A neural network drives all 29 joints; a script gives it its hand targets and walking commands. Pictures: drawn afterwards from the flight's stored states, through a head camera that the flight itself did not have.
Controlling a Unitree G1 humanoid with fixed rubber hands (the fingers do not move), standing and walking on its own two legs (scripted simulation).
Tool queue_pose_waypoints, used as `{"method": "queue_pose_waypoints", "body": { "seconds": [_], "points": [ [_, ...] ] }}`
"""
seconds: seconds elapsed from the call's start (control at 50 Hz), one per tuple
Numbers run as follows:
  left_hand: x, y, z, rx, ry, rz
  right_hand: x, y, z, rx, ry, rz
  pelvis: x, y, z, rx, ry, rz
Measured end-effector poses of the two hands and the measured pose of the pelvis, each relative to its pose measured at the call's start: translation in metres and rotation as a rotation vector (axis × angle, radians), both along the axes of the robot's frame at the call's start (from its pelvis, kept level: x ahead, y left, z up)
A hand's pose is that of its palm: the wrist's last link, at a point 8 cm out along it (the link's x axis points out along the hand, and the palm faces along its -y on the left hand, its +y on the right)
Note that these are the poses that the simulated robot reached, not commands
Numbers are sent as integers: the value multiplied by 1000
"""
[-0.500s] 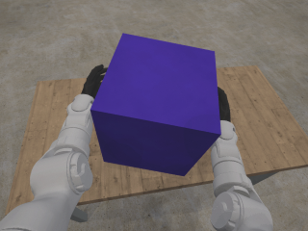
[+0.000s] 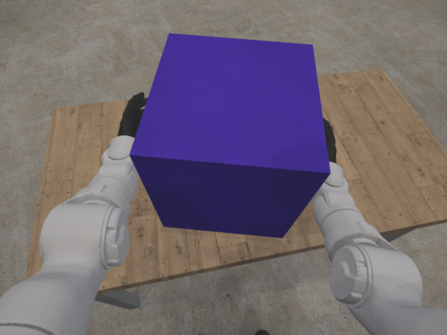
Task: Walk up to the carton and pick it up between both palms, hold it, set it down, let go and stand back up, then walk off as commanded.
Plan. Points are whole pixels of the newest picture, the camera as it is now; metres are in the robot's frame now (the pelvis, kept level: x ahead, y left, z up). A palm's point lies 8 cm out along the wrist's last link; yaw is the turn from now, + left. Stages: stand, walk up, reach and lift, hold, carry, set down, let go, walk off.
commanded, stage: set down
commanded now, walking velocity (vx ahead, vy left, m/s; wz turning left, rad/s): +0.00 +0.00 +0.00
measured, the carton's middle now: (230, 144) +0.46 -0.02 +0.02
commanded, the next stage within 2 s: none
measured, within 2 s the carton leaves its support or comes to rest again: neither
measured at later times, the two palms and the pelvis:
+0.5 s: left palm (110, 158) +0.42 +0.20 +0.05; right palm (330, 184) +0.36 -0.20 +0.01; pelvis -0.03 +0.00 -0.01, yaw +0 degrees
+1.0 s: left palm (99, 188) +0.37 +0.22 +0.03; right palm (336, 210) +0.31 -0.20 +0.01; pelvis -0.05 +0.00 -0.01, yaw +0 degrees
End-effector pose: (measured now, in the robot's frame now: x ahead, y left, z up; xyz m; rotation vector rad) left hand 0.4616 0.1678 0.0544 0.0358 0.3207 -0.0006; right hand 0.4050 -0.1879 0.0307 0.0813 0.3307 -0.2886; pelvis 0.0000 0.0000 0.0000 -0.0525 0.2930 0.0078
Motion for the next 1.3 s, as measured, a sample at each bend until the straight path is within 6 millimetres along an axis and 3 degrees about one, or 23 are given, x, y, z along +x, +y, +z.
{"method": "queue_pose_waypoints", "body": {
  "seconds": [0.3,0.6,0.76,1.02,1.16,1.3],
  "points": [
    [-17,29,0,50,4,56,-9,-2,3,-21,0,44,-19,0,-8,-1,28,-2],
    [-57,40,-15,46,6,53,-63,-11,-26,-21,55,23,-35,-1,-9,0,4,-1],
    [-75,45,-17,44,-7,58,-79,-12,-24,-14,40,11,-44,0,-11,-2,-17,0],
    [-95,52,-28,32,-20,33,-94,-10,-27,-23,23,17,-46,0,-11,-1,-24,0],
    [-116,61,-35,30,-9,28,-111,-12,-35,-12,31,16,-41,-2,-9,2,-54,2],
    [-139,69,-29,38,-19,12,-129,-18,-29,-6,2,4,-35,-7,-5,10,-142,6]
  ]
}}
